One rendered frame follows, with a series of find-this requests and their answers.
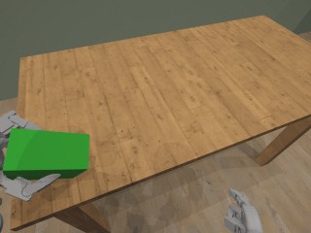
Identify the sponge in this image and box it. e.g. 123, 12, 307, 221
2, 128, 89, 181

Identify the table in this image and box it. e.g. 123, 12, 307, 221
10, 15, 311, 233

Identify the right robot hand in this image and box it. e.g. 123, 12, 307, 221
225, 188, 263, 233

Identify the left robot hand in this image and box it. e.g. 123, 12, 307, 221
0, 111, 61, 202

